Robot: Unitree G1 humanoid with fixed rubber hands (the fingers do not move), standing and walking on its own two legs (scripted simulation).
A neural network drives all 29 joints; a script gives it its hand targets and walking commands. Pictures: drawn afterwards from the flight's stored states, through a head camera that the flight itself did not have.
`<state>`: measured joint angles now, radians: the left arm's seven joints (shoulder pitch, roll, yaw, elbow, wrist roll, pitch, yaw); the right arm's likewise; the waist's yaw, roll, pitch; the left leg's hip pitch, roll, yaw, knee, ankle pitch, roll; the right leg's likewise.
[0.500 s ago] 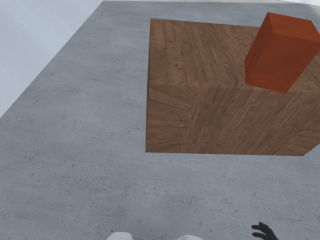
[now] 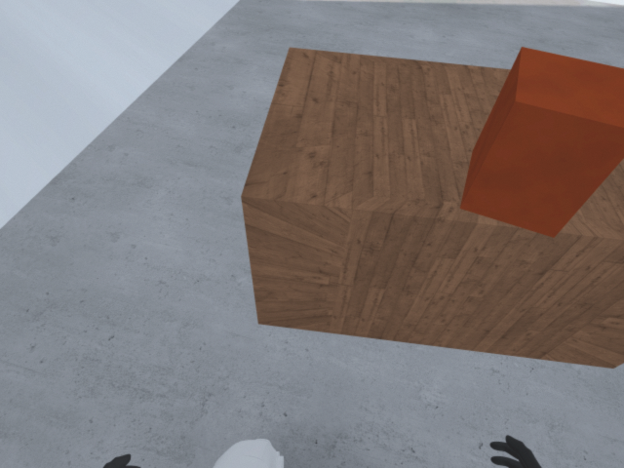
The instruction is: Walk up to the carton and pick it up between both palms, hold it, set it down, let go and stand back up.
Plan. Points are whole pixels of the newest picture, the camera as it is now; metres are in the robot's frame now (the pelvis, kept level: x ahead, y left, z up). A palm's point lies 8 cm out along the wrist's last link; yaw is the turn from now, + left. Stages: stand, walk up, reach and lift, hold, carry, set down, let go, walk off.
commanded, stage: walk up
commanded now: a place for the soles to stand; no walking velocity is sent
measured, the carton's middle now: (538, 143) +0.75 -0.38 +0.01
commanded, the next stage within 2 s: none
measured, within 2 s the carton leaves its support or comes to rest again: neither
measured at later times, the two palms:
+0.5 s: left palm (275, 395) +0.22 +0.08 -0.09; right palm out of the picture +0.22 -0.48 -0.09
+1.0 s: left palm (406, 345) +0.32 -0.11 -0.10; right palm out of the picture +0.28 -0.69 -0.10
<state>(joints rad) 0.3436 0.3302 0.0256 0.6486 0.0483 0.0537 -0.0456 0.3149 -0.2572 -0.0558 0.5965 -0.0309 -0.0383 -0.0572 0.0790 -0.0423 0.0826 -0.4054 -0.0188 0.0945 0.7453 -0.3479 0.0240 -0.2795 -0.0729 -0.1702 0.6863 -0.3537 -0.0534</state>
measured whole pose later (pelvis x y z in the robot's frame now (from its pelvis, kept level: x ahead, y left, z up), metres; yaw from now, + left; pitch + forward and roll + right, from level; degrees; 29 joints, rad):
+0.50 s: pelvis +0.12 -0.19 +0.00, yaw +2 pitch -3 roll +1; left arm 0.24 0.30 0.03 0.60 0.05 0.05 -0.05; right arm 0.34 -0.30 -0.08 0.64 -0.03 0.00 -0.08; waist 0.05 -0.02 0.11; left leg -0.48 0.02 -0.01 1.10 -0.57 0.00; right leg -0.36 -0.09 -0.10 0.72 -0.31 -0.04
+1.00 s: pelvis +0.20 -0.38 -0.02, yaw +0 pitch -2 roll +0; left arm 0.23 0.31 0.04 0.59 0.03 0.05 -0.06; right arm 0.34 -0.35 -0.08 0.64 -0.02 0.02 -0.07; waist 0.00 -0.01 0.10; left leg -0.44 0.10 -0.09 1.04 -0.58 0.00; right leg -0.42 -0.08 -0.02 0.80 -0.34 0.03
